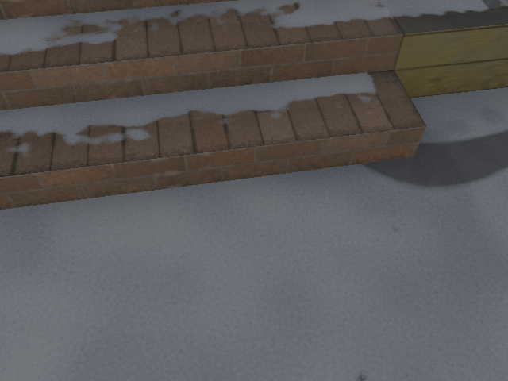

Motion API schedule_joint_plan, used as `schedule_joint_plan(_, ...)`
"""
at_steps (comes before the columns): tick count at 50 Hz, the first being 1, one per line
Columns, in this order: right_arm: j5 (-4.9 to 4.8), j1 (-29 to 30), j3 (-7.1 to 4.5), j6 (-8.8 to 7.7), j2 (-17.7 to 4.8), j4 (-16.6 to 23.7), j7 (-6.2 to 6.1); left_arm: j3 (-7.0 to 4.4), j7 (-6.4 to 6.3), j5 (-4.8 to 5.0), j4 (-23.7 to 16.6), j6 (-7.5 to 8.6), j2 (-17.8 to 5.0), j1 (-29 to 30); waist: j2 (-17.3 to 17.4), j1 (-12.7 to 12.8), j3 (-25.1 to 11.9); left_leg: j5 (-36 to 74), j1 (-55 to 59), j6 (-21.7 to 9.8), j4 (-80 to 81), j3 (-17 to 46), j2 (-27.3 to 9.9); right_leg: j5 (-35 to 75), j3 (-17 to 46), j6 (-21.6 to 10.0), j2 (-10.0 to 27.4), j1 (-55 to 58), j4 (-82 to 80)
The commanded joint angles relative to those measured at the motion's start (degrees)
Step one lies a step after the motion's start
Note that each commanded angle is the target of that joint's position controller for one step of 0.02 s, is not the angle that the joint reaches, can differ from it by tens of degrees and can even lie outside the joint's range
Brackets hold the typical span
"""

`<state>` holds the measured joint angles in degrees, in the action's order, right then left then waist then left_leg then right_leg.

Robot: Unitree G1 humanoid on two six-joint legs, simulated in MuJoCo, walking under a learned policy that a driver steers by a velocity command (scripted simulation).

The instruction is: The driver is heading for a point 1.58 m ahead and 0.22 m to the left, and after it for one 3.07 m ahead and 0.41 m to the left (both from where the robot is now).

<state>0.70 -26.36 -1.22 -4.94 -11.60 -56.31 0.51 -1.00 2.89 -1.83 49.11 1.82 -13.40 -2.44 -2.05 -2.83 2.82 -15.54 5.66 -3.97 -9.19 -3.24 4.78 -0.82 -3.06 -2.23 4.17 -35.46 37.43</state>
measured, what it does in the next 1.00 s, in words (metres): walks ahead: right foot, then left foot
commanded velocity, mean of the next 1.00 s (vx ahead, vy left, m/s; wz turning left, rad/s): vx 0.50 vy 0.00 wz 0.00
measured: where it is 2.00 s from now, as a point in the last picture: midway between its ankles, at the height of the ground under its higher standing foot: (243, 266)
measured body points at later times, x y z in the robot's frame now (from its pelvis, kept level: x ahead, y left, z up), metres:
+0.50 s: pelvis +0.28 -0.03 +0.00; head +0.31 -0.04 +0.45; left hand +0.23 +0.21 -0.14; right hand +0.44 -0.27 -0.12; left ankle +0.44 +0.12 -0.69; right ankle +0.21 -0.10 -0.74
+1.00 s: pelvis +0.56 +0.02 +0.01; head +0.58 +0.03 +0.46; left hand +0.69 +0.26 -0.13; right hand +0.51 -0.22 -0.13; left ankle +0.51 +0.08 -0.74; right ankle +0.69 -0.14 -0.68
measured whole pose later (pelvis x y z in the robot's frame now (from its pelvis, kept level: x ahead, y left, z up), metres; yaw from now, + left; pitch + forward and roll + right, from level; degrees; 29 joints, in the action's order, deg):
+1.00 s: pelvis +0.56 +0.02 +0.01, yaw +0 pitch +0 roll +1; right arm 0.5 -24.1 -2.0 -5.5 -11.0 -60.7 0.3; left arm -2.5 1.9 -1.8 54.2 2.1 -13.1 -6.6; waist -2.2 -1.8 2.4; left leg -11.2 -0.9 -5.5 -11.9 -5.0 5.0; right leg -4.4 -0.8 -1.3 6.5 -35.6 47.9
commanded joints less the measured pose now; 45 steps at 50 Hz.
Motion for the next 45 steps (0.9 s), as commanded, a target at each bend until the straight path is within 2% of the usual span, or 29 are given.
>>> schedule_joint_plan(1,0.18,-1.49,-1.82,-0.51,-9.11,0.93,-0.71,-0.66,-0.4,0.14,-4.96,0.94,-3.8,5.93,5.4,1.07,4.03,31.31,-3.08,-6.67,0.59,6.06,-17.28,-0.52,-1.16,-1.81,-1.76,2.88,-4.04)
schedule_joint_plan(3,0.54,-0.3,-1.98,-0.24,-9.91,0.51,-1.06,-1.28,-0.99,0.09,-3.97,1.35,-4.84,1.87,6.13,3.31,1.47,45.78,-0.14,-5.4,-6.28,4.92,-17.42,-5.51,-2.04,-3.75,-4.27,9.11,-6.03)
schedule_joint_plan(4,0.79,0.14,-2.12,0.07,-10.44,0.27,-1.08,-1.9,-1.46,0.05,-2.1,1.69,-5.88,-4.16,6.36,5.79,-1.98,52.37,0.3,-4.64,-14.15,4.13,-16.7,-7.67,-2.68,-4.92,-6.22,15.93,-7.5)
schedule_joint_plan(5,0.68,0.39,-2.02,0.38,-10.33,0.21,-1.02,-2.7,-2.05,-0.4,1.06,2.24,-7.25,-13.78,5.09,9.69,-7.23,50.54,-3.53,-3.57,-25.88,2.15,-14.51,-6.56,-2.62,-6.52,-6.56,28.0,-10.46)
schedule_joint_plan(6,0.25,-0.25,-1.32,0.34,-8.31,1.8,-0.88,-3.97,-2.83,-1.81,2.86,2.59,-11.68,-23.68,0.22,12.53,-14.41,32.09,-15.01,-2.72,-43.06,0.33,-11.89,-14.0,10.46,-9.42,5.47,42.7,-11.18)
schedule_joint_plan(7,-1.63,-7.31,-0.32,0.36,-2.04,2.48,-0.24,-5.17,-2.91,-2.14,3.12,2.25,-16.31,-24.92,-13.13,8.21,-20.41,-12.51,-36.05,-0.23,-63.79,-0.38,-0.45,-18.71,40.32,-17.38,21.12,55.88,-17.91)
schedule_joint_plan(8,-0.26,-2.64,-1.94,0.55,-8.65,2.05,-0.77,-4.79,-2.42,0.47,2.77,1.75,-13.2,-20.62,-3.84,8.33,-16.66,-12.1,-40.8,-1.47,-67.52,7.43,-2.51,-20.67,42.17,-16.03,18.12,51.24,-21.63)
schedule_joint_plan(9,-0.34,2.22,-2.26,0.15,-8.93,3.59,-0.56,-3.92,-2.38,1.01,2.0,1.87,-9.94,-14.89,-2.13,6.16,-8.39,-6.22,-42.22,-1.89,-65.89,7.3,-5.45,-17.93,31.53,-14.22,16.12,43.11,-22.41)
schedule_joint_plan(10,-0.3,4.56,-1.97,-0.18,-7.8,3.9,-0.39,-3.19,-2.16,0.77,1.93,2.38,-6.92,-12.3,0.33,5.01,-4.72,-2.67,-40.3,-1.84,-62.82,6.88,-7.42,-10.5,25.34,-12.89,13.58,36.42,-24.33)
schedule_joint_plan(12,1.17,4.0,-1.78,1.11,-6.11,3.3,0.21,-2.35,-2.48,0.88,3.27,3.13,-4.23,-11.39,-0.62,1.88,-2.43,-0.78,-35.12,-0.8,-57.92,6.38,-9.59,-3.37,17.07,-10.1,9.22,28.83,-26.62)
schedule_joint_plan(13,1.38,3.71,-1.69,1.79,-5.16,3.07,0.59,-2.2,-2.5,0.88,4.01,3.59,-3.96,-12.52,-0.94,1.36,-2.56,-0.46,-33.73,-0.24,-56.89,5.87,-9.58,-0.52,15.3,-10.05,8.65,27.61,-27.31)
schedule_joint_plan(15,1.58,5.61,-1.64,2.65,-4.47,3.66,1.14,-2.41,-2.48,1.34,5.54,4.38,-5.0,-15.05,-0.59,0.81,-1.53,0.99,-35.47,0.81,-54.52,4.66,-10.16,2.24,12.49,-10.52,7.85,26.93,-29.0)
schedule_joint_plan(17,1.64,10.69,-1.65,3.12,-4.76,5.29,1.39,-2.55,-2.51,1.39,6.54,4.56,-5.8,-16.95,-0.35,1.39,0.5,5.01,-39.66,1.92,-50.75,3.52,-11.27,1.66,10.55,-10.58,7.16,27.3,-31.06)
schedule_joint_plan(21,1.05,20.27,-1.17,2.89,-4.41,8.34,1.53,-2.12,-2.52,1.4,8.02,4.24,-5.23,-20.49,-0.39,3.44,2.48,12.72,-42.69,3.22,-38.7,1.23,-11.27,6.1,6.92,-9.49,5.06,29.64,-31.72)
schedule_joint_plan(24,0.71,25.62,-0.6,2.67,-3.77,9.9,1.44,-2.01,-2.75,1.2,9.29,4.17,-5.54,-23.63,-0.98,5.24,2.79,15.89,-41.32,2.79,-30.91,-0.5,-9.77,9.76,5.56,-9.04,5.23,32.9,-31.03)
schedule_joint_plan(27,0.68,29.33,-0.68,2.4,-4.62,11.43,1.17,-2.03,-3.28,0.64,10.58,3.84,-5.91,-26.04,-1.28,6.21,3.47,14.41,-42.03,1.41,-26.64,-0.73,-8.77,13.23,5.9,-9.24,7.34,38.8,-29.19)
schedule_joint_plan(30,0.68,27.94,-1.21,1.67,-5.68,11.66,0.91,-2.3,-3.86,0.28,11.13,3.55,-6.81,-24.82,-1.68,4.28,2.94,8.76,-37.91,-1.09,-22.85,-1.18,-6.91,23.81,5.14,-8.25,8.86,42.69,-24.33)
schedule_joint_plan(31,0.7,24.32,-1.62,1.38,-6.24,10.55,0.59,-2.43,-3.96,0.21,11.09,3.5,-7.28,-23.73,-2.16,2.44,0.99,6.4,-32.41,-2.16,-21.59,-1.91,-5.1,32.12,4.41,-7.46,8.62,42.69,-19.78)
schedule_joint_plan(32,0.87,16.87,-2.26,0.93,-7.12,8.09,0.13,-2.53,-3.88,0.29,11.09,3.27,-7.62,-22.82,-1.53,-0.83,-2.8,6.68,-23.56,-3.42,-18.63,-2.81,-3.16,37.0,3.18,-6.6,7.32,41.73,-11.09)
schedule_joint_plan(33,1.65,6.49,-3.22,0.33,-9.15,4.58,-0.48,-2.26,-3.75,0.58,10.6,3.22,-7.0,-22.19,0.2,-4.74,-8.61,7.83,-9.33,-5.27,-17.19,-0.61,-5.06,30.73,1.33,-5.48,4.82,34.81,1.01)
schedule_joint_plan(34,3.22,-2.27,-4.78,0.04,-14.92,3.23,-1.14,-1.19,-3.24,2.36,8.35,3.35,-2.98,-24.54,8.94,-5.75,-16.65,-0.02,8.11,-10.01,-15.53,19.8,-20.62,7.71,-2.11,-3.21,-0.92,17.42,21.06)
schedule_joint_plan(35,1.96,-1.88,-5.27,0.83,-16.21,2.83,-0.54,-1.8,-2.97,2.62,8.93,3.45,-3.14,-27.64,16.08,-3.69,-21.22,-0.25,13.64,-15.21,-7.1,43.06,-29.39,-28.91,2.02,-2.66,-9.66,4.51,35.92)
schedule_joint_plan(36,0.42,5.17,-4.74,1.21,-13.79,3.85,-0.31,-2.79,-3.12,1.54,8.4,3.2,-6.52,-22.96,8.65,-1.24,-12.72,-2.77,6.75,-13.52,-6.16,36.3,-26.7,-24.81,6.99,-3.6,-5.2,-0.27,38.52)
schedule_joint_plan(37,0.05,10.0,-3.72,0.95,-9.79,4.66,-0.15,-2.63,-2.74,1.27,7.38,3.49,-5.63,-18.82,4.87,-0.07,-6.19,-1.15,-1.69,-12.23,-4.51,28.5,-24.68,-19.78,6.7,-3.63,-2.79,-0.43,36.12)
schedule_joint_plan(38,0.18,12.07,-2.95,0.51,-7.09,4.42,-0.04,-2.43,-2.5,1.2,7.39,3.42,-4.01,-17.43,3.42,1.69,-2.46,2.59,-7.83,-10.03,-2.26,22.83,-21.73,-16.77,6.21,-3.54,-0.66,1.63,31.98)
schedule_joint_plan(39,-0.01,12.16,-2.42,0.01,-5.56,3.39,-0.15,-2.45,-2.22,0.18,7.27,2.78,-3.44,-17.23,4.66,3.2,-0.84,6.94,-11.86,-8.32,-1.13,18.7,-19.36,-15.44,6.03,-2.93,0.52,4.22,28.88)
schedule_joint_plan(40,0.05,11.6,-2.05,-0.37,-4.63,2.46,-0.21,-2.18,-1.81,-0.34,7.85,1.99,-2.22,-18.35,5.26,4.26,-1.0,9.97,-13.82,-7.54,-0.38,15.7,-17.99,-14.71,5.61,-2.29,0.77,6.63,27.54)
schedule_joint_plan(42,-0.15,8.66,-2.13,-1.28,-5.6,0.84,-0.21,-2.18,-1.27,-0.5,7.56,1.18,-1.59,-17.64,5.14,4.79,-1.28,16.09,-14.16,-7.83,0.38,12.77,-17.08,-13.3,4.42,-1.36,0.89,6.41,25.94)
schedule_joint_plan(45,-0.33,5.75,-2.31,-1.58,-7.03,-0.58,-0.27,-2.09,-0.98,-0.45,5.08,0.46,-1.99,-10.65,4.82,4.09,0.84,17.4,-13.34,-7.99,2.64,9.75,-16.1,-7.74,2.73,0.34,2.27,0.79,20.45)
